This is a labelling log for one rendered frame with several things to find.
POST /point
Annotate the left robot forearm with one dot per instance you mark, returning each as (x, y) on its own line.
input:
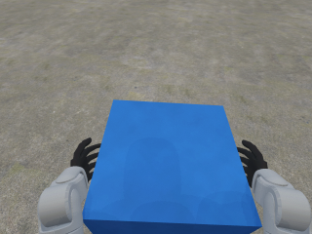
(59, 208)

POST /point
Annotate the carton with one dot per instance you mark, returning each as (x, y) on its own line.
(169, 168)

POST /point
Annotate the right robot hand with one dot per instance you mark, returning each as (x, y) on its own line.
(255, 161)

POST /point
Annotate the right robot forearm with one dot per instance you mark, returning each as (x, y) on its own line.
(285, 209)

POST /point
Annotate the left robot hand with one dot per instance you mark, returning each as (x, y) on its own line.
(80, 158)

